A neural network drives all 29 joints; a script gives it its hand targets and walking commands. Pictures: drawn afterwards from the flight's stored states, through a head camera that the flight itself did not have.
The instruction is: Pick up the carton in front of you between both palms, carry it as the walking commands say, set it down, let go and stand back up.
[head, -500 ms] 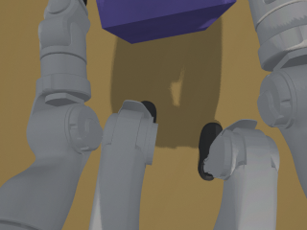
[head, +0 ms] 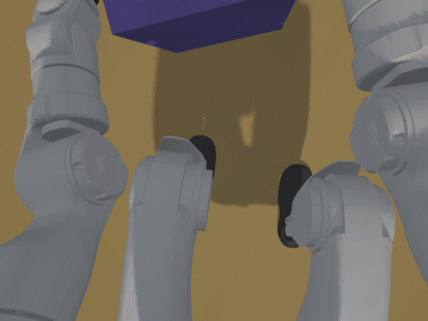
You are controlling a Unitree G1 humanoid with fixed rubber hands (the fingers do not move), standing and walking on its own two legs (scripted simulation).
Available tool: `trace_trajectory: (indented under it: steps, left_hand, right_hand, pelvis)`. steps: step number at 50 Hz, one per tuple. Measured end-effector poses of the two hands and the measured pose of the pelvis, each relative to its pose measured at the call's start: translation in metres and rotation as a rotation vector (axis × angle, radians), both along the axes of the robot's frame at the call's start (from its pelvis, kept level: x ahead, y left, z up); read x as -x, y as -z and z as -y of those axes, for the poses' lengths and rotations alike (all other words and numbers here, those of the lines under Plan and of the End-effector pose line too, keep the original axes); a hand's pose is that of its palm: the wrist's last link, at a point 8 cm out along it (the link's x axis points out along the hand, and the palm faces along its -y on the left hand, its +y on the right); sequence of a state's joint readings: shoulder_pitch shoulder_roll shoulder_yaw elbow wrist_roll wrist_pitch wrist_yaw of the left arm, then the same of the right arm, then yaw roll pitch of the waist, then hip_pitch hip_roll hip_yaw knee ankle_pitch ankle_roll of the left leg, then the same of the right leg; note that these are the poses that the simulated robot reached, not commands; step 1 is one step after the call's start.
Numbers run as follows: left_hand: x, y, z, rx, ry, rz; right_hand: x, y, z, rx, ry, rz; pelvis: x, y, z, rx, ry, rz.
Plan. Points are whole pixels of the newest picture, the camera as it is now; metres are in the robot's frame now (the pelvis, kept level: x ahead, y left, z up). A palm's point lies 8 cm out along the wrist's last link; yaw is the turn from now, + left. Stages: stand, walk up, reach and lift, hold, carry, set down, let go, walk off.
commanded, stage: set down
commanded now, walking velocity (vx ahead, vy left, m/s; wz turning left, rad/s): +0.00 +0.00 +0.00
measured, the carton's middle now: out of the picture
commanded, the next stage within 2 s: let go in 1.56 s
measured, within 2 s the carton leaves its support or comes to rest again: neither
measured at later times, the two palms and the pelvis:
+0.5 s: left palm out of the picture +0.51 +0.28 -0.18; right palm out of the picture +0.62 -0.09 -0.18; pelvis +0.00 +0.01 +0.00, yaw +0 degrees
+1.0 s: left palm out of the picture +0.52 +0.29 -0.02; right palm out of the picture +0.64 -0.08 -0.02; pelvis +0.00 +0.01 +0.09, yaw +1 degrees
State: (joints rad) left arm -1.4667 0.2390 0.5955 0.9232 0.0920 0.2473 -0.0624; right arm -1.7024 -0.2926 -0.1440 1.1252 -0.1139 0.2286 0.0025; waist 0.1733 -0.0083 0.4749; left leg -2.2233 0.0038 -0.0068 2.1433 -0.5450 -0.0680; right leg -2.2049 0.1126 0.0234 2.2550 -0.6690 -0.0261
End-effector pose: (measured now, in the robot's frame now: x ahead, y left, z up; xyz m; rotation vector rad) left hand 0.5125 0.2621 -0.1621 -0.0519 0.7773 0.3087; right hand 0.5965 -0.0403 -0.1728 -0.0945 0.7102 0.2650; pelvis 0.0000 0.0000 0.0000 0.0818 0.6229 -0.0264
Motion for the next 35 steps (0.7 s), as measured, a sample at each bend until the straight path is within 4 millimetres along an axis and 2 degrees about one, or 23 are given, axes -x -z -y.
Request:
trace_trajectory:
  steps: [8, 12, 16, 19, 23, 28, 31, 35]
  left_hand:
    - [0.001, 0.002, 0.0, -0.002, 0.002, 0.001]
    - [0.006, 0.012, 0.001, -0.004, -0.008, -0.017]
    - [0.013, 0.026, -0.001, -0.029, -0.047, -0.048]
    - [0.013, 0.029, -0.005, -0.041, -0.075, -0.039]
    - [0.007, 0.027, -0.013, -0.047, -0.084, -0.01]
    - [0.002, 0.012, -0.022, -0.053, -0.096, 0.036]
    - [-0.001, -0.006, -0.026, -0.051, -0.108, 0.077]
    - [-0.006, -0.04, -0.027, -0.038, -0.119, 0.129]
  right_hand:
    - [-0.001, 0.004, 0.002, 0.004, -0.028, 0.006]
    - [0.003, 0.013, 0.003, 0.031, -0.046, 0.002]
    - [0.008, 0.028, 0.02, 0.089, -0.01, -0.015]
    - [0.003, 0.028, 0.039, 0.12, 0.028, -0.005]
    - [-0.013, 0.015, 0.052, 0.129, 0.051, 0.025]
    - [-0.027, -0.008, 0.04, 0.105, 0.044, 0.067]
    - [-0.031, -0.024, 0.028, 0.1, 0.035, 0.097]
    - [-0.033, -0.051, 0.02, 0.117, 0.037, 0.119]
  pelvis:
    - [0.0, 0.002, 0.002, -0.007, -0.001, 0.015]
    - [0.001, 0.001, 0.001, -0.008, -0.001, 0.027]
    - [-0.001, 0.001, -0.003, -0.003, -0.006, 0.021]
    - [-0.002, 0.001, -0.007, 0.001, -0.009, 0.015]
    - [-0.002, 0.001, -0.011, 0.009, -0.008, 0.011]
    - [-0.001, 0.0, -0.015, 0.014, -0.006, 0.002]
    - [0.0, -0.004, -0.016, 0.017, -0.017, -0.002]
    - [0.003, -0.015, -0.015, 0.027, -0.036, -0.012]
